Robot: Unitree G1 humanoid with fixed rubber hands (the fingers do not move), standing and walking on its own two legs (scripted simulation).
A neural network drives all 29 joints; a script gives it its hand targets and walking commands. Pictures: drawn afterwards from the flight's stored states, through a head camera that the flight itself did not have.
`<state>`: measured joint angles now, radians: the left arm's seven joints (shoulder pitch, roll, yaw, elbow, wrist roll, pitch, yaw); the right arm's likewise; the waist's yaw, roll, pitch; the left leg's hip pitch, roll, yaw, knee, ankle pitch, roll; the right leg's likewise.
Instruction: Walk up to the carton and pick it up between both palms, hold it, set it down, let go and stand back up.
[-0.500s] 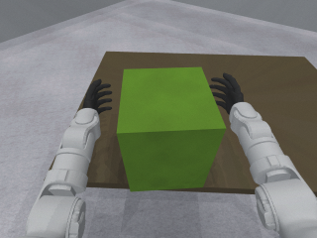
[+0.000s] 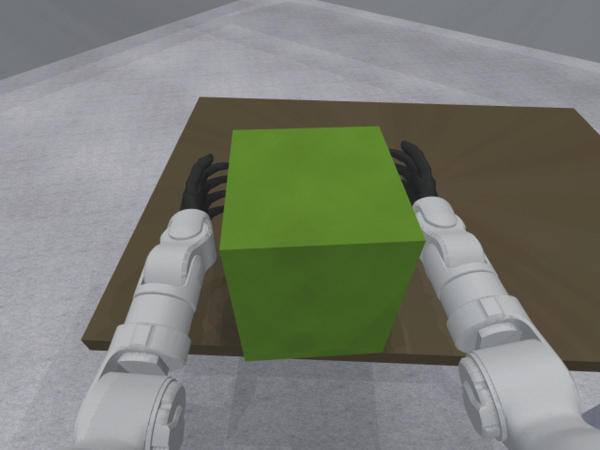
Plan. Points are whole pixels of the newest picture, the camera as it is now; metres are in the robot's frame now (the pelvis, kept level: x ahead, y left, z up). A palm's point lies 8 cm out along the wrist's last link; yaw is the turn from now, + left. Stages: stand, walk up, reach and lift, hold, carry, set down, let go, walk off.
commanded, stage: reach and lift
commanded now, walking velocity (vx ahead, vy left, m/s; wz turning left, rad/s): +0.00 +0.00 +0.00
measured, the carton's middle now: (310, 246) +0.37 +0.02 +0.09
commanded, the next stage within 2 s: none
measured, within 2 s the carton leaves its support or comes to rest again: leaves its support in 1.28 s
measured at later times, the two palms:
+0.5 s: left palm (199, 213) +0.38 +0.17 +0.13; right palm (417, 200) +0.42 -0.12 +0.15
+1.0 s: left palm (199, 214) +0.38 +0.17 +0.13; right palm (417, 200) +0.42 -0.12 +0.15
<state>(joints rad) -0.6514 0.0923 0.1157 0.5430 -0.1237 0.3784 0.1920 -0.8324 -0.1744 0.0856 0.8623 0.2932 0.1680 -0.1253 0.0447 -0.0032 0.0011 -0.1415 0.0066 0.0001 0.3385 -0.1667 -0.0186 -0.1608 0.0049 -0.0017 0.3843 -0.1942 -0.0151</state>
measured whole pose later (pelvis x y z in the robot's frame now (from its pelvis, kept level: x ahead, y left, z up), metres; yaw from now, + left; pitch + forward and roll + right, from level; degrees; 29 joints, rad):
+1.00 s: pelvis +0.00 +0.00 +0.00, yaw +0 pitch -2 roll +1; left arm -0.64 0.06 0.14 0.54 -0.11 0.35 0.24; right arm -0.83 -0.16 0.09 0.86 0.30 0.17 -0.18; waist 0.04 0.00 0.00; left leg -0.14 0.01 0.00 0.34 -0.17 -0.02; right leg -0.16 0.00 0.00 0.38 -0.19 -0.01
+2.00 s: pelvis -0.01 +0.00 +0.00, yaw +0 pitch -3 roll +0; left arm -0.79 0.01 0.29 0.53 0.17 0.55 0.11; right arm -0.87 -0.06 -0.13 0.86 0.15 0.27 -0.17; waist 0.03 -0.05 -0.13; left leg -0.14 0.01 0.00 0.34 -0.15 -0.02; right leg -0.15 0.01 0.00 0.37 -0.17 -0.01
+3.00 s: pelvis -0.02 +0.00 +0.00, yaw +0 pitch -3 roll +0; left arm -0.95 0.04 0.34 0.46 0.18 0.78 0.09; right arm -1.06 -0.14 -0.09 0.80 0.30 0.53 -0.24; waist -0.02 -0.02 -0.15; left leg -0.14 0.01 0.00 0.34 -0.14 -0.01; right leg -0.15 0.01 0.00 0.36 -0.15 0.00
